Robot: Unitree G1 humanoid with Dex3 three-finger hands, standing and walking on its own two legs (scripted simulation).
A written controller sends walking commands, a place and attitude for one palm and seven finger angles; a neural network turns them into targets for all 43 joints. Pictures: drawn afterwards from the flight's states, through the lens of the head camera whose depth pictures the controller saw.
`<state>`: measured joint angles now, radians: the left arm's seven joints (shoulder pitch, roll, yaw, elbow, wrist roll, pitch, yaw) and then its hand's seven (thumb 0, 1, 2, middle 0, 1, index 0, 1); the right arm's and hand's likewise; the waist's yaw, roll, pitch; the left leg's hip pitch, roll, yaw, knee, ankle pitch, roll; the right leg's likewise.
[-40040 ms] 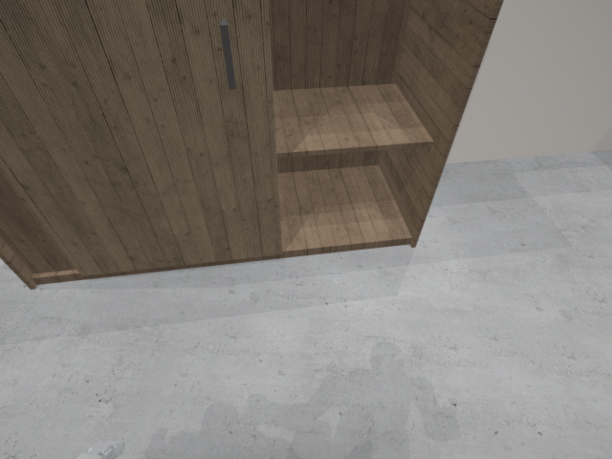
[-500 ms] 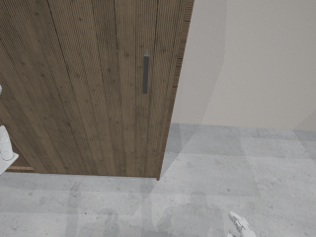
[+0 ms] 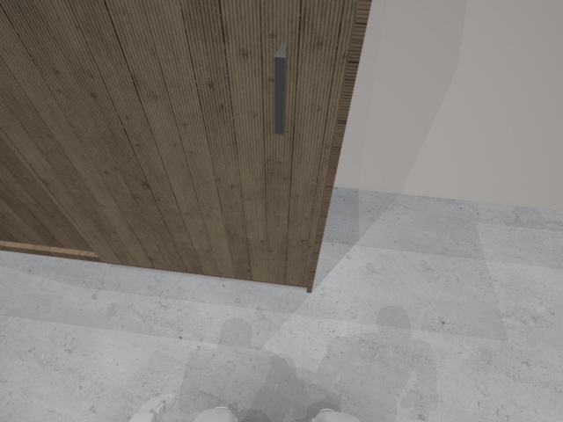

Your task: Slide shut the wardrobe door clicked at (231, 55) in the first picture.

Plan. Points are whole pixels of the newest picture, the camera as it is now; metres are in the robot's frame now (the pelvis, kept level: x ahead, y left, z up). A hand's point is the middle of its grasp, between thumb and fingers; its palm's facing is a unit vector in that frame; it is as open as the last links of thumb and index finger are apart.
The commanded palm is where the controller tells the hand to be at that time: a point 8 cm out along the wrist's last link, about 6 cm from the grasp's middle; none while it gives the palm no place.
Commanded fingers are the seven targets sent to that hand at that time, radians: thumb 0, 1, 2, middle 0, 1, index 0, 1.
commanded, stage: let the arm hang, fingers relaxed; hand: left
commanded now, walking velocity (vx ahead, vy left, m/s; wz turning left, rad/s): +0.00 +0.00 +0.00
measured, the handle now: (281, 91) +0.62 +0.02 +0.13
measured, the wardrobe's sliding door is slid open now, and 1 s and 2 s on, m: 0.00 0.00 0.00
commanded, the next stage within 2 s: look to check the result in 0.76 s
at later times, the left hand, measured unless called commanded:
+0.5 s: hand out of the picture +0.03 +0.19 -0.14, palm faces +0.01 -0.98 -0.19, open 7.3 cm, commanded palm none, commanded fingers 0.00 0.90 0.90 -0.20 -0.30 -0.20 -0.30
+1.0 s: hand out of the picture +0.00 +0.20 -0.15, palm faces +0.00 -0.99 -0.16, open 7.3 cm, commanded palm none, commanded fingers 0.00 0.90 0.90 -0.20 -0.30 -0.20 -0.30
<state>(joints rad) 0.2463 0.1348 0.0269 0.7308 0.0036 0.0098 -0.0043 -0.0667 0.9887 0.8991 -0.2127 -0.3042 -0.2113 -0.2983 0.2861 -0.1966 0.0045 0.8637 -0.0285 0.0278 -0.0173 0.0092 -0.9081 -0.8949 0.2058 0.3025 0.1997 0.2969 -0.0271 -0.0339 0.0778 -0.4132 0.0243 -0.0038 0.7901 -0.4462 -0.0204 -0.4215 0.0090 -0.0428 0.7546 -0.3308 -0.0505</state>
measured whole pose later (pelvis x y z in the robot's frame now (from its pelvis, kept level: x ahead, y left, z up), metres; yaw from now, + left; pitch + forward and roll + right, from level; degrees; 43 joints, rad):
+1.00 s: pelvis +0.01 +0.04 +0.03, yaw -2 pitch -1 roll -1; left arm 0.26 0.13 0.01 1.17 0.01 0.01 0.03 0.01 0.92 0.90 -0.20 -0.30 -0.20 -0.30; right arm 0.33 -0.10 0.00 1.13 -0.01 -0.01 -0.06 0.00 -0.91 -0.90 0.20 0.30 0.20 0.30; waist -0.01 0.00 0.04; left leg -0.09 -0.03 0.05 0.41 -0.30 0.05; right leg -0.22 0.02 -0.01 0.40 -0.16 -0.01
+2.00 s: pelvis +0.01 +0.02 +0.03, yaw -1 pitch -2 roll +0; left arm 0.12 0.24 0.02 1.14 0.01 0.00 0.01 0.01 0.91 0.90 -0.21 -0.30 -0.21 -0.30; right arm 0.19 -0.24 -0.01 1.12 -0.02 0.00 -0.04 0.00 -0.91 -0.89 0.21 0.30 0.20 0.30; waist -0.01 0.01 0.07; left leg -0.06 -0.02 0.04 0.35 -0.27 0.03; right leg -0.19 0.03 -0.02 0.36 -0.14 -0.03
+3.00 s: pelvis +0.02 +0.01 +0.04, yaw -1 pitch -1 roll +0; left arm 0.07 0.30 0.02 1.14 0.01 -0.01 0.00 0.01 0.91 0.90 -0.21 -0.30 -0.21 -0.30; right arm 0.14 -0.30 0.00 1.12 -0.01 -0.01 -0.02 0.00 -0.91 -0.89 0.21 0.30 0.20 0.30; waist -0.02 0.01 0.07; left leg -0.03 0.00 0.03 0.30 -0.26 0.01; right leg -0.16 0.05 -0.03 0.31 -0.14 -0.05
